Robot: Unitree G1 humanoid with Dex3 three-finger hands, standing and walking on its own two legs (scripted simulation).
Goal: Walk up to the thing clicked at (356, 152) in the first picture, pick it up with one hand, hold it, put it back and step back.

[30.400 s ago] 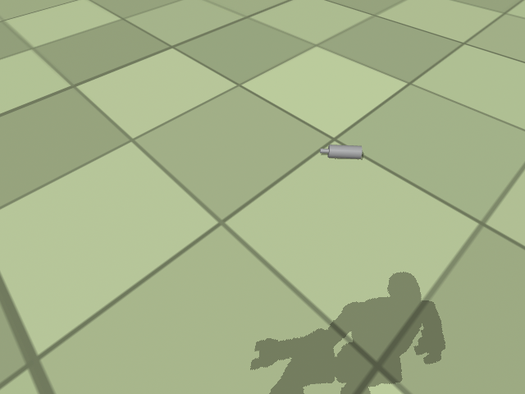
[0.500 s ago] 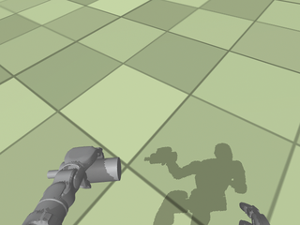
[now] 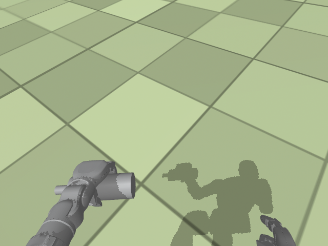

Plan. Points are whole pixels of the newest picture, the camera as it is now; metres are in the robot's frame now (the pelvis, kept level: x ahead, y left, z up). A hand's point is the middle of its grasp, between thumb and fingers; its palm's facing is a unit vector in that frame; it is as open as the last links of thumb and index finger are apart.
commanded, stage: hold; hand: left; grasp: from above
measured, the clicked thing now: (94, 187) +0.30 +0.23 -0.07
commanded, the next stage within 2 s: crouch in 0.54 s
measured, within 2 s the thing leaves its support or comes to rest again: neither
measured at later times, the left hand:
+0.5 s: hand (96, 189) +0.28 +0.22 -0.05, palm faces -0.48 -0.03 -0.88, open 10.3 cm
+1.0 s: hand (102, 196) +0.28 +0.22 -0.11, palm faces -0.49 +0.02 -0.87, open 10.2 cm
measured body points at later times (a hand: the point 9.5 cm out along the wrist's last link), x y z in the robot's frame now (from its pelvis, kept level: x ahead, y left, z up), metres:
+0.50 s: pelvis +0.00 +0.00 +0.00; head +0.02 -0.02 +0.45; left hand +0.30 +0.22 +0.00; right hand +0.14 -0.26 -0.12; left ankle +0.01 +0.10 -0.74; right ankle +0.02 -0.12 -0.74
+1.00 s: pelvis -0.01 +0.00 -0.02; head +0.04 +0.00 +0.43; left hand +0.30 +0.21 -0.06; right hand +0.11 -0.27 -0.14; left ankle +0.01 +0.10 -0.74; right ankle +0.02 -0.12 -0.74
